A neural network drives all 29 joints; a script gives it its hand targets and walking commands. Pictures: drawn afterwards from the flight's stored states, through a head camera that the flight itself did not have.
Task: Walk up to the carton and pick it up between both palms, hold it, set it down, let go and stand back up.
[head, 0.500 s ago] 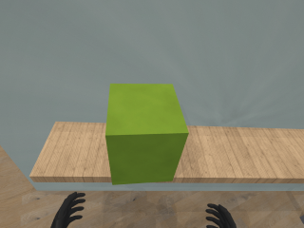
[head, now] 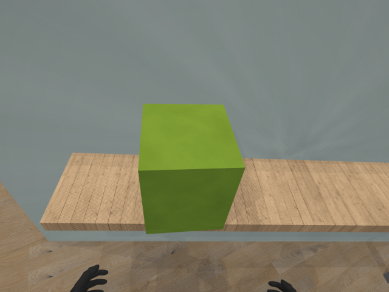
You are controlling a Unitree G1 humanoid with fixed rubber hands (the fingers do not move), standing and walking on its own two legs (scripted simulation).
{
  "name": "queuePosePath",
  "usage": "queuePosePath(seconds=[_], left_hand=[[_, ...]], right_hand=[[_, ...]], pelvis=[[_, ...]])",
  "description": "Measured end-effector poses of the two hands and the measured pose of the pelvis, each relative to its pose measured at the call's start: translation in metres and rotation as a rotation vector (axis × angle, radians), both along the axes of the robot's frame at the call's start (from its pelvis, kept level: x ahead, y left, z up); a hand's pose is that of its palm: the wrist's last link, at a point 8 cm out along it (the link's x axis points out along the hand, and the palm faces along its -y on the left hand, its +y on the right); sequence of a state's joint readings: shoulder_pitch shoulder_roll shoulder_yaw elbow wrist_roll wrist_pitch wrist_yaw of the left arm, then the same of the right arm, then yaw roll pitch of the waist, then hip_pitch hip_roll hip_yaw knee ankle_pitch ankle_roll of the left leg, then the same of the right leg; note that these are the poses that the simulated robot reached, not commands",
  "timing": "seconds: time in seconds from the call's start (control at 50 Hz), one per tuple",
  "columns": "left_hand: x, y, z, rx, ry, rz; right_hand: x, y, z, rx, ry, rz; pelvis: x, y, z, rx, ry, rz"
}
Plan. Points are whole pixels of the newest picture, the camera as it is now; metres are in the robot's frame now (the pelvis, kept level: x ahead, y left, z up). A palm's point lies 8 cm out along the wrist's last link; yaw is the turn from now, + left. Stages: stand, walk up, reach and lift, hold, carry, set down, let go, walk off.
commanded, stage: set down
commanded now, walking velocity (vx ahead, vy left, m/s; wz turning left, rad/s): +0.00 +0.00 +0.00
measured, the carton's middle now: (184, 169) +0.42 +0.06 +0.02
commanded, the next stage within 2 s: let go in 0.10 s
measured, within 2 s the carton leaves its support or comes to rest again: neither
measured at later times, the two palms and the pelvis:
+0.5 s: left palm out of the picture +0.14 +0.23 -0.09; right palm out of the picture +0.13 -0.23 -0.09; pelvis -0.01 +0.00 +0.00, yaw -1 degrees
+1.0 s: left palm out of the picture -0.02 +0.25 -0.14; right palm out of the picture +0.00 -0.21 -0.15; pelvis -0.01 +0.01 +0.00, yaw +5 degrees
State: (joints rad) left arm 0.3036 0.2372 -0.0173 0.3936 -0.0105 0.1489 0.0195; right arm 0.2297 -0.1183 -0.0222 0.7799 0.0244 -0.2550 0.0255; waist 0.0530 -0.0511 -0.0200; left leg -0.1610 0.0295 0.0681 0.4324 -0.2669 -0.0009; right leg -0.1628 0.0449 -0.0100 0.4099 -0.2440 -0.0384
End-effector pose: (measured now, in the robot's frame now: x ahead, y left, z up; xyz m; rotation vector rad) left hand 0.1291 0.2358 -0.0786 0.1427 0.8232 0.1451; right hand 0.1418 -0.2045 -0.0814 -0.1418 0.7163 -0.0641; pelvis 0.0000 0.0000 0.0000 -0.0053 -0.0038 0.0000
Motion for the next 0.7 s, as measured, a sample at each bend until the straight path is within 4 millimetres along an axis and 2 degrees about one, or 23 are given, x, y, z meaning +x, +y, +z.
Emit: queuePosePath(seconds=[0.24, 0.44, 0.66, 0.7], left_hand=[[0.002, -0.002, -0.009, 0.009, 0.069, -0.05], [0.013, -0.01, -0.007, 0.005, 0.035, -0.074], [0.002, -0.016, -0.011, -0.014, 0.061, -0.053], [-0.004, -0.015, -0.013, 0.006, 0.046, -0.069]], right_hand=[[-0.007, -0.008, -0.013, -0.015, 0.049, -0.027], [-0.008, -0.023, -0.009, -0.039, 0.027, -0.037], [-0.015, -0.021, -0.008, -0.043, 0.007, -0.011], [-0.022, -0.02, -0.016, -0.043, 0.076, -0.02]], pelvis=[[-0.006, 0.003, -0.004, -0.002, 0.005, -0.006], [-0.009, 0.002, -0.004, -0.001, -0.006, -0.012], [-0.012, 0.002, -0.004, 0.008, -0.023, 0.0], [-0.012, 0.003, -0.005, 0.001, -0.014, 0.017]])
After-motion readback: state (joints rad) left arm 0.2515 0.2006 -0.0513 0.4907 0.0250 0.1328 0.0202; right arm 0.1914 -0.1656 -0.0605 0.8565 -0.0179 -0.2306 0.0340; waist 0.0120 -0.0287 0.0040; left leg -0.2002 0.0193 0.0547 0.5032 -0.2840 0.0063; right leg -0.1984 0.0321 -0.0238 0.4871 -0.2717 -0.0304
